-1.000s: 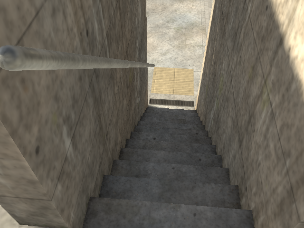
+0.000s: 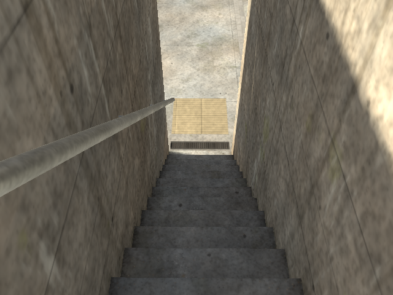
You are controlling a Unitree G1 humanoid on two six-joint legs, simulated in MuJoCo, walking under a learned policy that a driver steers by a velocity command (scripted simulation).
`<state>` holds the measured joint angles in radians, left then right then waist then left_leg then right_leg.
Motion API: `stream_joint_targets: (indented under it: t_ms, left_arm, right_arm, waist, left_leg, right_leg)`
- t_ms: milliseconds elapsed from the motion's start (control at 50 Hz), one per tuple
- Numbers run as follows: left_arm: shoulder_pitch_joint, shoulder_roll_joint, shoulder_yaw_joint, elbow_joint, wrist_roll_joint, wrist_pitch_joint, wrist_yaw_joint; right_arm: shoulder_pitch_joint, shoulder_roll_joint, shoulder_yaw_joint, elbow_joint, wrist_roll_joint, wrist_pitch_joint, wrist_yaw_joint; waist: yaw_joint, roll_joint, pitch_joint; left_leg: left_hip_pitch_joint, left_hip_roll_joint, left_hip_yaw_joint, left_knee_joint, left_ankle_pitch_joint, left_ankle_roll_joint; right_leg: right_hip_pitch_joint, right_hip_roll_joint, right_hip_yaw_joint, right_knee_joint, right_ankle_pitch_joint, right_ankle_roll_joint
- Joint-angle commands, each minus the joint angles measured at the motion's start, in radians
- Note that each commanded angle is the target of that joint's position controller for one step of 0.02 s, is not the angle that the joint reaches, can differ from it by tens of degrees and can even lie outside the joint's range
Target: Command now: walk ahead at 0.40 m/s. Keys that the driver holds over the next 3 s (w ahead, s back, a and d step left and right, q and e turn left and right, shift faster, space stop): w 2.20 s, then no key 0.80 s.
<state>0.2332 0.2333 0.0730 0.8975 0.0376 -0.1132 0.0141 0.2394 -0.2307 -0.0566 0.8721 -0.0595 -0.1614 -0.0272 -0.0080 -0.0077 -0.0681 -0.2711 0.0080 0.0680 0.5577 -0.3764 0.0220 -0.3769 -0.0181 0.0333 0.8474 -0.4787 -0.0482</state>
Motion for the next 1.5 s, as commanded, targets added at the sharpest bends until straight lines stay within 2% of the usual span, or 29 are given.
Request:
stream_joint_targets:
  t_ms: [20, 80, 200, 240, 260, 300, 340, 380, 440, 560, 600, 680, 720, 760, 780, 820, 880, 940, 960, 1040, 1120, 1180, 1220, 1260, 1280, 1300, 1340, 1380, 1500]
  left_arm:
    - [-0.133, 0.032, -0.006, -0.107, 0.025, -0.042, -0.01]
    - [-0.106, 0.007, -0.014, -0.082, 0.051, -0.003, -0.011]
    - [-0.008, 0.02, -0.032, -0.019, 0.048, -0.005, -0.057]
    - [0.428, 0.154, 0.032, 0.099, 0.063, -0.045, -0.022]
    - [0.438, 0.263, 0.043, 0.083, 0.06, -0.054, 0.007]
    - [0.388, 0.196, 0.019, 0.075, 0.055, -0.06, -0.047]
    - [0.105, 0.03, -0.037, 0.005, 0.015, -0.039, -0.047]
    - [0.027, -0.081, -0.085, -0.016, 0.071, -0.026, -0.048]
    - [0.109, 0.027, -0.061, 0.032, 0.07, -0.04, -0.023]
    - [0.239, -0.041, -0.105, 0.051, 0.037, -0.046, 0.015]
    - [0.162, 0.058, -0.092, 0.022, 0.071, -0.028, -0.033]
    - [0.238, 0.05, -0.093, 0.047, 0.021, -0.011, -0.019]
    - [0.193, 0.093, -0.099, 0.07, 0.077, 0.007, -0.06]
    - [0.266, 0.086, -0.096, 0.119, 0.056, 0.034, -0.119]
    - [0.432, -0.042, -0.1, 0.108, 0.053, 0.022, -0.136]
    - [0.286, 0.008, -0.115, -0.018, 0.011, 0.02, -0.127]
    - [0.3, -0.008, -0.122, -0.05, 0.028, 0.058, -0.068]
    - [0.217, 0.063, -0.07, -0.01, 0.038, 0.094, -0.125]
    - [0.234, 0.048, -0.073, 0.018, 0.051, 0.094, -0.143]
    - [0.11, 0.019, -0.089, -0.029, 0.062, 0.08, -0.096]
    - [0.14, 0.042, -0.1, 0.004, 0.111, 0.08, -0.107]
    - [-0.146, 0.076, -0.102, -0.105, 0.049, 0.08, -0.089]
    - [0.13, 0.074, -0.098, -0.028, 0.04, 0.069, -0.062]
    - [0.648, 0.268, 0.0, 0.11, 0.044, 0.042, -0.081]
    - [0.616, 0.303, 0.004, 0.089, 0.024, 0.031, -0.116]
    - [0.584, 0.253, -0.007, 0.108, 0.077, 0.019, -0.117]
    - [0.408, 0.098, -0.045, 0.13, 0.068, 0.018, -0.098]
    - [0.216, -0.113, -0.101, 0.107, 0.086, -0.007, -0.078]
    - [0.166, 0.067, -0.098, 0.121, 0.046, -0.063, -0.031]
  right_arm:
    - [0.304, -0.139, -0.03, 0.078, -0.001, 0.006, 0.008]
    - [0.045, -0.064, 0.016, 0.006, 0.018, 0.035, 0.0]
    - [0.106, -0.176, -0.004, 0.027, -0.026, 0.049, 0.032]
    - [-0.096, -0.147, 0.01, -0.02, -0.029, 0.035, 0.053]
    - [0.117, 0.02, 0.05, 0.011, -0.025, 0.022, 0.071]
    - [0.116, -0.027, 0.034, -0.003, 0.024, 0.0, 0.036]
    - [0.062, -0.086, 0.032, 0.001, -0.033, 0.034, 0.022]
    - [0.078, -0.056, 0.043, 0.023, -0.038, 0.067, 0.043]
    - [0.04, -0.029, 0.053, 0.019, -0.041, 0.095, 0.095]
    - [-0.121, -0.077, 0.072, -0.007, -0.054, 0.081, 0.11]
    - [-0.116, -0.068, 0.068, -0.025, -0.041, 0.101, 0.12]
    - [-0.202, -0.084, 0.083, -0.078, -0.046, 0.122, 0.091]
    - [0.19, -0.06, 0.085, 0.055, -0.055, 0.099, 0.062]
    - [0.509, -0.198, -0.001, 0.144, -0.051, 0.105, 0.05]
    - [0.488, -0.29, -0.017, 0.127, -0.032, 0.109, 0.059]
    - [0.511, -0.23, -0.015, 0.166, -0.065, 0.113, 0.09]
    - [0.235, 0.066, 0.083, 0.139, -0.06, 0.07, 0.102]
    - [0.01, -0.009, 0.09, 0.053, 0.003, 0.013, 0.056]
    - [0.025, -0.074, 0.082, 0.076, -0.026, 0.007, 0.046]
    - [0.414, 0.047, 0.111, 0.204, 0.011, 0.005, -0.027]
    - [0.242, -0.056, 0.095, 0.106, -0.044, 0.032, 0.053]
    - [0.301, -0.103, 0.067, 0.117, 0.003, 0.048, 0.018]
    - [0.253, -0.107, 0.06, 0.142, -0.045, 0.093, 0.039]
    - [0.364, -0.024, 0.061, 0.221, -0.021, 0.079, 0.135]
    - [0.326, -0.021, 0.053, 0.147, 0.009, 0.07, 0.149]
    - [0.177, -0.01, 0.077, 0.045, 0.016, 0.067, 0.14]
    - [0.131, 0.082, 0.118, -0.032, 0.001, 0.081, 0.095]
    - [0.195, 0.079, 0.116, -0.012, -0.029, 0.11, 0.096]
    - [0.046, -0.033, 0.07, 0.04, -0.067, 0.099, 0.159]
  waist:
    - [-0.096, 0.077, 0.037]
    - [0.019, 0.076, 0.041]
    - [0.026, 0.075, 0.006]
    - [0.268, -0.026, -0.101]
    - [0.146, -0.302, -0.256]
    - [0.115, -0.168, -0.085]
    - [0.012, 0.011, -0.063]
    - [-0.048, 0.004, -0.027]
    - [-0.024, -0.027, -0.015]
    - [0.076, 0.036, -0.021]
    - [0.04, -0.04, 0.044]
    - [0.128, 0.002, 0.138]
    - [-0.019, -0.059, 0.088]
    - [-0.15, 0.222, 0.005]
    - [-0.006, 0.329, -0.175]
    - [-0.089, 0.089, -0.165]
    - [0.095, -0.095, 0.095]
    - [0.098, -0.004, 0.1]
    - [0.113, 0.043, 0.079]
    - [-0.072, -0.05, 0.007]
    - [0.021, 0.063, 0.145]
    - [-0.116, 0.017, 0.154]
    - [-0.008, 0.023, 0.122]
    - [0.157, -0.308, -0.138]
    - [0.082, -0.326, -0.194]
    - [0.115, -0.203, -0.174]
    - [0.016, -0.054, -0.002]
    - [-0.094, 0.042, 0.121]
    - [-0.03, -0.05, 0.028]
  left_leg:
    - [0.47, 0.411, -0.439, -0.193, 0.712, 0.312]
    - [0.144, 0.265, -0.208, -0.301, 0.58, 0.21]
    - [-0.13, 0.185, -0.085, -0.139, 0.362, 0.225]
    - [-0.423, 0.107, -0.025, 0.345, 0.483, 0.132]
    - [-0.579, -0.046, -0.02, 0.743, -0.245, 0.037]
    - [-0.82, -0.062, -0.297, 1.058, -0.154, 0.032]
    - [-0.805, 0.05, -0.249, 1.103, 0.075, 0.028]
    - [-0.663, 0.106, -0.249, 0.918, 0.252, 0.007]
    - [-0.674, 0.119, -0.154, 0.784, 0.309, -0.005]
    - [-0.567, 0.146, -0.109, 0.229, 0.964, 0.013]
    - [-0.116, 0.049, 0.034, 0.308, 0.919, -0.023]
    - [-0.419, 0.108, -0.093, -0.152, 0.559, -0.031]
    - [-0.09, 0.108, -0.087, 0.014, 0.68, -0.009]
    - [0.378, 0.106, -0.017, -0.274, 0.805, 0.075]
    - [0.736, 0.238, -0.219, 0.156, 1.202, 0.26]
    - [0.726, 0.374, -0.454, 0.068, 0.708, 0.333]
    - [0.08, 0.369, -0.459, -0.091, 0.46, 0.241]
    - [-0.557, 0.14, -0.169, -0.118, 0.341, 0.224]
    - [-0.602, 0.122, -0.155, -0.086, 0.318, 0.212]
    - [0.069, 0.172, -0.213, 0.242, 0.306, 0.164]
    - [-0.618, 0.116, -0.156, 0.326, -0.142, 0.237]
    - [-0.162, 0.174, -0.314, 0.418, -0.075, 0.22]
    - [-0.1, 0.221, -0.398, 0.646, 0.013, 0.176]
    - [-0.676, -0.107, -0.094, 1.607, -0.361, 0.055]
    - [-0.988, -0.107, -0.071, 1.784, -0.369, 0.045]
    - [-1.175, -0.079, -0.057, 1.784, -0.262, 0.05]
    - [-1.236, 0.122, -0.206, 1.517, 0.082, 0.07]
    - [-1.067, 0.21, -0.212, 1.202, 0.399, 0.104]
    - [-0.604, 0.132, -0.145, 0.805, 0.697, 0.018]
  right_leg:
    - [-0.616, -0.044, 0.105, 0.404, -0.073, 0.004]
    - [-0.378, -0.108, 0.007, 0.15, 0.135, 0.029]
    - [0.015, 0.015, -0.185, -0.058, 0.268, 0.013]
    - [0.447, 0.028, -0.094, -0.084, 0.382, -0.076]
    - [0.664, -0.229, 0.304, -0.264, 0.958, -0.288]
    - [0.506, -0.372, 0.611, -0.388, 0.673, -0.393]
    - [0.2, -0.307, 0.466, -0.339, 0.35, -0.31]
    - [-0.07, -0.238, 0.288, -0.365, 0.509, -0.256]
    - [-0.12, -0.163, 0.153, -0.363, 0.421, -0.259]
    - [-0.125, -0.063, 0.044, -0.055, 0.266, -0.173]
    - [-0.542, -0.049, -0.021, -0.1, 0.019, -0.17]
    - [-0.02, -0.172, 0.207, 0.109, -0.015, -0.187]
    - [-0.104, -0.188, 0.242, 0.403, 0.173, -0.163]
    - [-0.252, 0.044, 0.042, 1.073, -0.029, -0.061]
    - [-0.688, 0.106, 0.047, 1.349, -0.252, -0.034]
    - [-1.054, 0.046, 0.084, 1.43, -0.132, 0.0]
    - [-1.03, -0.158, 0.223, 0.968, 0.485, 0.021]
    - [-0.487, -0.137, 0.067, 0.528, 0.741, 0.026]
    - [-0.386, -0.116, 0.044, 0.589, 0.777, 0.027]
    - [-0.793, -0.139, 0.143, 0.007, 1.098, 0.057]
    - [-0.1, -0.048, -0.079, 0.095, 1.036, 0.043]
    - [-0.273, -0.073, -0.041, -0.402, 0.751, 0.048]
    - [-0.083, -0.136, 0.015, -0.525, 0.813, -0.003]
    - [0.781, -0.166, -0.018, -0.171, 1.252, -0.181]
    - [0.861, -0.233, 0.152, -0.144, 1.403, -0.236]
    - [0.836, -0.277, 0.213, -0.199, 1.054, -0.248]
    - [0.423, -0.397, 0.435, -0.352, 0.221, -0.282]
    - [-0.049, -0.321, 0.309, -0.404, 0.327, -0.252]
    - [-0.313, -0.134, 0.122, -0.13, 0.258, -0.22]
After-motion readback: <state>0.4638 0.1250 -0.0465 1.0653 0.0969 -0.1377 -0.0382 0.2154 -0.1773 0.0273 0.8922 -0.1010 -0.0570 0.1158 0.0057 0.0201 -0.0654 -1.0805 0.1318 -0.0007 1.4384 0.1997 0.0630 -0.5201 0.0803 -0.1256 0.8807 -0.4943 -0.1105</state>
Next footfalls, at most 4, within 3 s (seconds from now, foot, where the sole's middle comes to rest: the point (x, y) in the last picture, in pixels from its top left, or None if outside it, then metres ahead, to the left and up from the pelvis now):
0.24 right None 0.15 -0.14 -0.77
0.76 left None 0.37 0.08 -0.97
1.24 right None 0.61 -0.15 -1.17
1.76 left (192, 266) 0.86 0.05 -1.37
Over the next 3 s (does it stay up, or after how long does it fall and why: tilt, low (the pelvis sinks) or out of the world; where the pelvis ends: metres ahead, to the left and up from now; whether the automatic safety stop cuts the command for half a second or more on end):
stays up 1.07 -0.11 -0.81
